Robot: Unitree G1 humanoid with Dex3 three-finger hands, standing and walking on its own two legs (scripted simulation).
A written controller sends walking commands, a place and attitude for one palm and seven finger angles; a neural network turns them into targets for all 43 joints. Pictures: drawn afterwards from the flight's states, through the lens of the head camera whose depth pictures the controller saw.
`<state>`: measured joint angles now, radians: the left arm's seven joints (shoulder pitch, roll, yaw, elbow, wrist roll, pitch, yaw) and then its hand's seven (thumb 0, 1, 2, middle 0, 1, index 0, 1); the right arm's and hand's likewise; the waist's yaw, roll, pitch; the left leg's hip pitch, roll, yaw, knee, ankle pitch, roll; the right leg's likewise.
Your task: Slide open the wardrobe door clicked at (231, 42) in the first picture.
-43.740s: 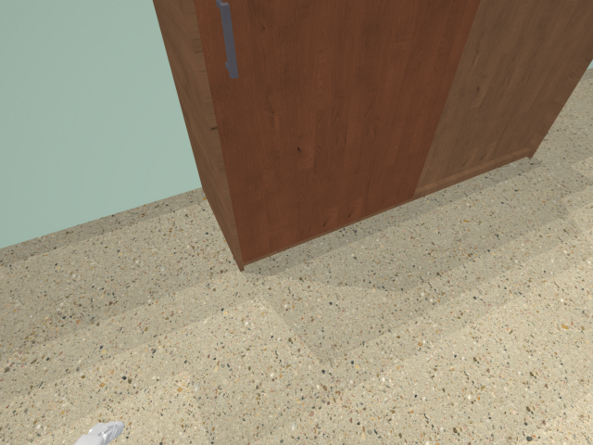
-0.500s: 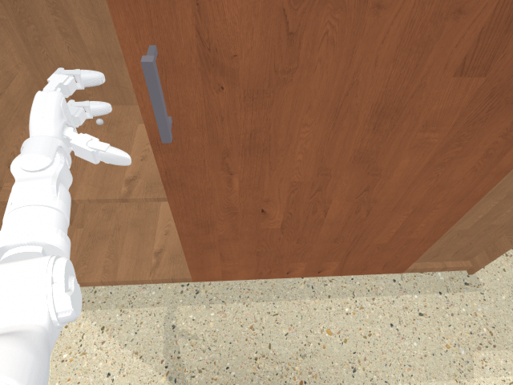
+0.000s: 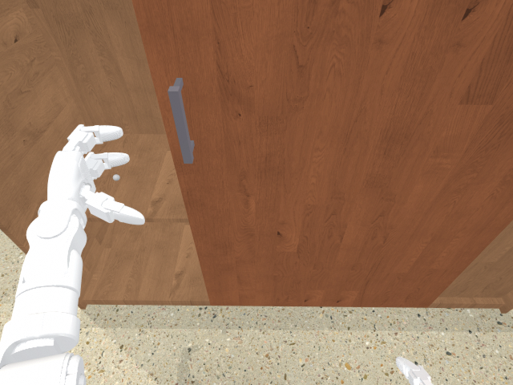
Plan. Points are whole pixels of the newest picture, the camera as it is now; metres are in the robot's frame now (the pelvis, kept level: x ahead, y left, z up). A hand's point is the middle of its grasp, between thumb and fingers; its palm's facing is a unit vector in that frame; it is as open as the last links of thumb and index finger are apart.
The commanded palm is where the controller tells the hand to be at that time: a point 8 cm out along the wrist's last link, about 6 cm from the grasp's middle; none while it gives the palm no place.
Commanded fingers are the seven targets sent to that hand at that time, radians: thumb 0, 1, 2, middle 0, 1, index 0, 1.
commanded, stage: slip the hand off the handle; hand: left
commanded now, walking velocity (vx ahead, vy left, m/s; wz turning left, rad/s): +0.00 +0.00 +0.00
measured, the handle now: (183, 122) +0.52 +0.17 +0.15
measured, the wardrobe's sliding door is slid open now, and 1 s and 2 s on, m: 0.51 0.51 0.51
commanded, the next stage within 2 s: draw the hand back to the body in 0.38 s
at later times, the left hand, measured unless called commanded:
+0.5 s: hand (117, 193) +0.33 +0.22 +0.16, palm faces +0.16 -0.98 -0.13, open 14.7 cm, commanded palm +0.30 +0.27 +0.15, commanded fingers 0.00 -0.55 0.20 -0.25 -1.15 -0.25 -1.15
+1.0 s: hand (84, 237) +0.25 +0.23 +0.16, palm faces +0.11 -0.99 -0.02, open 14.6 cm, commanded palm +0.22 +0.28 +0.17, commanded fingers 0.00 -0.33 0.31 -0.24 -1.02 -0.24 -1.02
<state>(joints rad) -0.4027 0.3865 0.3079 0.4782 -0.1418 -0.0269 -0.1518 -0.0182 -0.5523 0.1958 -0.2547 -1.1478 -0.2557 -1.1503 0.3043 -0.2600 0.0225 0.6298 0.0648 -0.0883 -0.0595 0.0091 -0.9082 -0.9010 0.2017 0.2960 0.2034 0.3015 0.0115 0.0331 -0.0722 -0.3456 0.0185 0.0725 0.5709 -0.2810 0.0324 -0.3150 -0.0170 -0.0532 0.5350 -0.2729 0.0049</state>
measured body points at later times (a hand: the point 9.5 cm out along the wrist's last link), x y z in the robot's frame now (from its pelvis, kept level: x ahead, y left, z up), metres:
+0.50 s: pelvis -0.01 -0.02 +0.00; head -0.02 -0.04 +0.45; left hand +0.32 +0.28 +0.17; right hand +0.15 -0.26 -0.09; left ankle +0.01 +0.10 -0.73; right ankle +0.00 -0.12 -0.73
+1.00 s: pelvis -0.01 -0.01 +0.00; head -0.05 -0.03 +0.45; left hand +0.24 +0.29 +0.17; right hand +0.19 -0.23 -0.05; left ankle +0.01 +0.10 -0.73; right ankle +0.00 -0.12 -0.73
